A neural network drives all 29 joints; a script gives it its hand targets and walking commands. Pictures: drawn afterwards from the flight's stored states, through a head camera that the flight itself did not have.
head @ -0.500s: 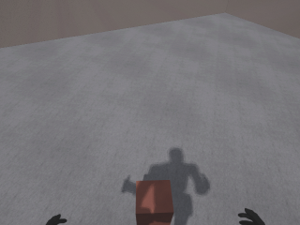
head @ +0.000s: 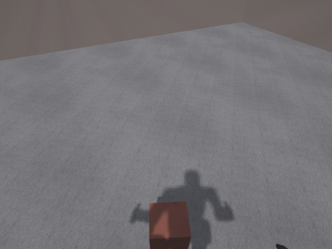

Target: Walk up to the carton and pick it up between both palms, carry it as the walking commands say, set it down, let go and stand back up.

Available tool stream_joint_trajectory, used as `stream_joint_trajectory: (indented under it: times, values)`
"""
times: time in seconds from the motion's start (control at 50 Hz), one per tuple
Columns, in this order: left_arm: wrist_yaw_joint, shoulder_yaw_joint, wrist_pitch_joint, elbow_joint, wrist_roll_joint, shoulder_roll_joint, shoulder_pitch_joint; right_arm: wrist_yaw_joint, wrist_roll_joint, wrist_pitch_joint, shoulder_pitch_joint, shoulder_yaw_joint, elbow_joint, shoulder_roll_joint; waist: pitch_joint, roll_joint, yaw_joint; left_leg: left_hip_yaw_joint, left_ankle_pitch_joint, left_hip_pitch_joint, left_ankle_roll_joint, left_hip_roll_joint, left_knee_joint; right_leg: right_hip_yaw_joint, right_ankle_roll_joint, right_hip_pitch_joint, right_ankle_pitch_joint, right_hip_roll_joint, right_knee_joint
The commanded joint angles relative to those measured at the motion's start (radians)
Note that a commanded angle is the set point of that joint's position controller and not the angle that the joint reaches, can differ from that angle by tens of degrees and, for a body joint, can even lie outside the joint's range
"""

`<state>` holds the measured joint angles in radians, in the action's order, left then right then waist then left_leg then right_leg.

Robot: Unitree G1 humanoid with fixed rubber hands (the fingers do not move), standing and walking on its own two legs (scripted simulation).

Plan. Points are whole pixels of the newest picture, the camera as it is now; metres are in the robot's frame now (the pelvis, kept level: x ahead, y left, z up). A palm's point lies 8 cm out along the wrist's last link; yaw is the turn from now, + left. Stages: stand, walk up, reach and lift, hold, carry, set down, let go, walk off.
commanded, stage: stand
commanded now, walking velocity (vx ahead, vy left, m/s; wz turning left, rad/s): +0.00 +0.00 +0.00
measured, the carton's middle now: (168, 229) +0.44 -0.02 -0.65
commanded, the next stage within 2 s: none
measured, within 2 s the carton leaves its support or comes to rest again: neither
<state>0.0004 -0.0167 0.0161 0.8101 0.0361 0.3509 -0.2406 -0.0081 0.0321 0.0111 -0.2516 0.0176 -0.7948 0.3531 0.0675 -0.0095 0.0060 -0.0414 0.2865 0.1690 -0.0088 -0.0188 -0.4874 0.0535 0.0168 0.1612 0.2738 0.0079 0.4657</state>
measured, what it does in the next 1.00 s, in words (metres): stands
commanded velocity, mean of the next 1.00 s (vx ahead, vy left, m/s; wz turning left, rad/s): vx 0.00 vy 0.00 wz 0.00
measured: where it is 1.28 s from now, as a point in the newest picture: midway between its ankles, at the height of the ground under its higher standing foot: outside the picture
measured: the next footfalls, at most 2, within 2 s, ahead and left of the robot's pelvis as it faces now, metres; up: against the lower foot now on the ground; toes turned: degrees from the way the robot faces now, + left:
none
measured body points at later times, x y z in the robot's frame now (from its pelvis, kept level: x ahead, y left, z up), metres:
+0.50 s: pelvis -0.03 -0.01 +0.00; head -0.06 -0.01 +0.45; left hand +0.05 +0.30 -0.11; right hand +0.06 -0.32 -0.11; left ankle -0.01 +0.12 -0.74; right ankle -0.01 -0.13 -0.74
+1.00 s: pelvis -0.04 -0.02 +0.01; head -0.06 -0.01 +0.45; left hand +0.04 +0.30 -0.12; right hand +0.05 -0.33 -0.11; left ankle -0.01 +0.12 -0.74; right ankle -0.01 -0.13 -0.74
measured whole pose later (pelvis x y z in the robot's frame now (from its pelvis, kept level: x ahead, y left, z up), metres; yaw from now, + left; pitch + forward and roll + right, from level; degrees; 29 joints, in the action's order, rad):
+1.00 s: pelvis -0.04 -0.02 +0.01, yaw +1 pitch -3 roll +0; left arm 0.00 0.00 0.02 1.05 0.02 0.39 -0.17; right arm 0.00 0.02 0.01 -0.19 -0.01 -1.04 0.39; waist 0.01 0.00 0.00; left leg -0.08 0.19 0.16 0.02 0.00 -0.41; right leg 0.03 0.00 0.15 0.18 0.02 0.39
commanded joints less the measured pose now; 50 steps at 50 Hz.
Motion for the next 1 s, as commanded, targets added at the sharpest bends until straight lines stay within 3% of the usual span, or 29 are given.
stream_joint_trajectory:
  times: [0.0, 0.02, 0.06, 0.12, 0.14, 0.18, 0.22, 0.24, 0.28, 0.3, 0.34, 0.42, 0.5, 0.52, 0.54, 0.6, 0.62, 0.66, 0.68, 0.7, 0.76, 0.82, 0.84, 0.86, 0.88, 0.92, 0.94, 0.96, 0.98]
  values:
    - [-0.004, -0.037, 0.020, -0.049, -0.007, 0.154, 0.082, -0.004, -0.005, 0.034, 0.095, 0.043, 0.061, 0.192, -0.030, 0.033, -0.003, -0.109, -0.123, 0.026, -0.026, 0.099, 0.111, 0.083, -0.050, 0.029, -0.118, -0.092, -0.096]
    - [-0.003, -0.040, 0.018, -0.060, 0.002, 0.164, 0.088, -0.004, -0.001, 0.037, 0.089, 0.042, 0.046, 0.183, -0.054, 0.011, -0.015, -0.119, -0.139, 0.056, -0.017, 0.099, 0.104, 0.065, -0.043, -0.001, -0.146, -0.090, -0.092]
    - [-0.006, -0.045, 0.029, -0.032, -0.006, 0.188, 0.048, -0.002, 0.003, 0.028, 0.058, 0.041, 0.026, 0.186, -0.032, 0.045, -0.003, -0.104, -0.174, 0.020, -0.019, 0.094, 0.094, 0.089, -0.049, 0.013, -0.194, -0.093, -0.084]
    - [-0.005, -0.040, 0.013, -0.004, -0.011, 0.174, 0.063, -0.006, -0.014, 0.030, 0.041, 0.045, -0.006, 0.202, -0.048, 0.001, 0.003, -0.113, -0.180, 0.044, -0.013, 0.096, 0.108, 0.072, -0.038, 0.000, -0.195, -0.096, -0.088]
    - [-0.007, -0.035, 0.012, 0.001, -0.009, 0.173, 0.065, -0.005, -0.007, 0.028, 0.069, 0.044, -0.011, 0.202, -0.066, 0.026, -0.006, -0.110, -0.167, 0.026, -0.012, 0.098, 0.115, 0.072, -0.033, 0.027, -0.162, -0.088, -0.098]
    - [-0.009, -0.031, 0.025, 0.028, -0.011, 0.191, 0.056, -0.002, -0.009, 0.027, 0.064, 0.038, -0.028, 0.193, -0.053, -0.029, 0.012, -0.113, -0.167, 0.002, -0.013, 0.111, 0.123, 0.060, -0.038, 0.024, -0.130, -0.090, -0.110]
    - [-0.009, -0.044, 0.018, 0.030, -0.015, 0.215, 0.063, 0.002, -0.007, 0.024, 0.056, 0.036, -0.048, 0.202, -0.082, -0.020, -0.012, -0.116, -0.162, 0.024, -0.012, 0.105, 0.126, 0.076, -0.036, 0.007, -0.125, -0.093, -0.120]
    - [-0.007, -0.030, 0.020, 0.050, -0.008, 0.188, 0.059, -0.005, -0.012, 0.029, 0.062, 0.032, -0.056, 0.191, -0.063, 0.017, -0.006, -0.119, -0.161, 0.022, -0.024, 0.107, 0.125, 0.078, -0.046, -0.002, -0.145, -0.104, -0.117]
    - [-0.010, -0.028, 0.021, 0.059, -0.011, 0.197, 0.088, -0.006, -0.013, 0.030, 0.091, 0.026, -0.064, 0.195, -0.069, 0.011, -0.004, -0.127, -0.129, 0.036, -0.024, 0.113, 0.152, 0.084, -0.047, 0.001, -0.118, -0.095, -0.119]
    - [-0.005, -0.027, 0.024, 0.060, -0.019, 0.185, 0.052, -0.003, -0.014, 0.028, 0.081, 0.023, -0.062, 0.200, -0.062, 0.068, -0.010, -0.127, -0.074, 0.045, -0.020, 0.111, 0.156, 0.080, -0.041, -0.012, -0.116, -0.096, -0.124]
    - [-0.005, -0.030, 0.024, 0.076, -0.013, 0.224, 0.087, -0.001, -0.017, 0.025, 0.084, 0.013, -0.091, 0.174, -0.113, -0.017, -0.001, -0.134, -0.063, 0.045, -0.015, 0.109, 0.166, 0.091, -0.041, 0.024, -0.080, -0.102, -0.128]
    - [-0.003, -0.029, 0.023, 0.104, -0.011, 0.218, 0.068, 0.001, -0.016, 0.024, 0.070, 0.017, -0.119, 0.210, -0.112, 0.060, 0.002, -0.129, -0.004, 0.044, -0.024, 0.112, 0.163, 0.092, -0.049, 0.051, 0.037, -0.098, -0.167]
    - [0.002, -0.027, 0.018, 0.117, -0.011, 0.227, 0.101, 0.002, -0.010, 0.025, 0.075, 0.015, -0.124, 0.217, -0.075, -0.035, 0.007, -0.125, -0.048, 0.037, -0.023, 0.101, 0.151, 0.087, -0.049, 0.018, -0.046, -0.101, -0.149]
    - [0.001, -0.029, 0.019, 0.122, -0.013, 0.231, 0.079, 0.000, -0.022, 0.026, 0.079, 0.013, -0.142, 0.226, -0.062, -0.020, -0.011, -0.121, -0.049, 0.030, -0.021, 0.096, 0.139, 0.105, -0.049, 0.014, -0.020, -0.093, -0.170]
    - [0.000, -0.021, 0.018, 0.129, -0.016, 0.215, 0.081, 0.003, -0.018, 0.024, 0.085, 0.026, -0.142, 0.245, -0.072, 0.019, -0.001, -0.116, -0.040, 0.017, -0.020, 0.105, 0.157, 0.096, -0.049, 0.033, -0.029, -0.102, -0.165]
    - [-0.004, -0.027, 0.015, 0.146, -0.024, 0.229, 0.073, 0.002, -0.018, 0.018, 0.091, 0.007, -0.145, 0.200, -0.101, -0.006, -0.009, -0.109, -0.060, 0.020, -0.017, 0.107, 0.137, 0.123, -0.042, 0.043, -0.002, -0.107, -0.193]
    - [-0.007, -0.025, 0.012, 0.146, -0.023, 0.225, 0.102, 0.001, -0.019, 0.020, 0.068, 0.006, -0.159, 0.204, -0.121, 0.004, 0.013, -0.120, -0.060, 0.026, -0.013, 0.102, 0.163, 0.088, -0.045, 0.056, -0.001, -0.096, -0.176]
    - [-0.003, -0.023, 0.018, 0.149, -0.022, 0.218, 0.094, -0.002, -0.018, 0.026, 0.091, 0.002, -0.168, 0.216, -0.056, 0.013, -0.011, -0.117, -0.059, 0.039, -0.011, 0.101, 0.143, 0.094, -0.049, -0.006, -0.065, -0.101, -0.164]
    - [-0.001, -0.029, 0.020, 0.172, -0.022, 0.235, 0.087, 0.003, -0.018, 0.024, 0.093, 0.014, -0.163, 0.231, -0.089, 0.036, -0.002, -0.114, -0.072, 0.039, -0.013, 0.105, 0.161, 0.113, -0.052, 0.001, -0.045, -0.110, -0.174]
    - [0.000, -0.017, 0.025, 0.165, -0.026, 0.224, 0.089, 0.005, -0.014, 0.024, 0.091, 0.005, -0.164, 0.211, -0.092, -0.001, 0.003, -0.129, -0.062, 0.031, -0.017, 0.119, 0.160, 0.099, -0.053, 0.023, -0.093, -0.115, -0.151]
    - [-0.003, -0.020, 0.015, 0.164, -0.033, 0.214, 0.114, -0.006, -0.019, 0.027, 0.104, -0.007, -0.177, 0.189, -0.062, 0.008, -0.023, -0.136, -0.133, 0.035, -0.023, 0.119, 0.149, 0.110, -0.060, -0.035, -0.144, -0.120, -0.161]
    - [-0.003, -0.011, 0.016, 0.188, -0.017, 0.211, 0.105, -0.003, -0.021, 0.023, 0.113, 0.004, -0.182, 0.234, -0.091, 0.010, 0.001, -0.143, -0.036, 0.030, -0.020, 0.121, 0.188, 0.099, -0.057, 0.014, -0.058, -0.113, -0.161]
    - [-0.005, -0.014, 0.014, 0.182, -0.020, 0.223, 0.110, 0.003, -0.024, 0.018, 0.106, 0.006, -0.181, 0.241, -0.137, -0.003, -0.015, -0.127, -0.034, 0.048, -0.023, 0.114, 0.164, 0.106, -0.052, 0.040, -0.010, -0.111, -0.185]
    - [-0.004, -0.006, 0.018, 0.185, -0.022, 0.214, 0.126, -0.001, -0.010, 0.018, 0.109, 0.004, -0.190, 0.217, -0.152, 0.037, 0.004, -0.136, -0.039, 0.041, -0.026, 0.123, 0.182, 0.092, -0.053, 0.063, 0.032, -0.108, -0.184]
    - [-0.007, -0.012, 0.018, 0.196, -0.022, 0.215, 0.101, 0.001, -0.020, 0.018, 0.107, 0.006, -0.199, 0.248, -0.113, 0.064, -0.010, -0.148, -0.010, 0.044, -0.027, 0.128, 0.174, 0.094, -0.049, 0.030, 0.015, -0.108, -0.194]
    - [-0.003, -0.021, 0.016, 0.186, -0.015, 0.236, 0.129, 0.003, -0.012, 0.014, 0.107, 0.004, -0.192, 0.219, -0.130, -0.051, -0.015, -0.118, -0.002, 0.059, -0.023, 0.102, 0.151, 0.094, -0.047, 0.052, 0.079, -0.104, -0.203]
    - [-0.004, -0.021, 0.020, 0.177, -0.010, 0.240, 0.156, 0.003, -0.015, 0.018, 0.087, 0.004, -0.185, 0.200, -0.178, -0.054, 0.012, -0.114, -0.009, 0.056, -0.016, 0.098, 0.158, 0.117, -0.047, 0.108, 0.133, -0.111, -0.220]
    - [0.000, -0.019, 0.017, 0.186, -0.022, 0.238, 0.125, 0.005, -0.016, 0.022, 0.070, 0.004, -0.196, 0.229, -0.124, -0.055, -0.002, -0.119, -0.052, 0.024, -0.014, 0.108, 0.149, 0.123, -0.053, 0.075, 0.098, -0.122, -0.216]
    - [0.001, -0.022, 0.016, 0.207, -0.025, 0.233, 0.124, 0.007, -0.023, 0.021, 0.086, 0.008, -0.200, 0.246, -0.120, 0.004, 0.003, -0.105, -0.068, 0.013, -0.017, 0.103, 0.148, 0.122, -0.048, 0.080, 0.066, -0.115, -0.210]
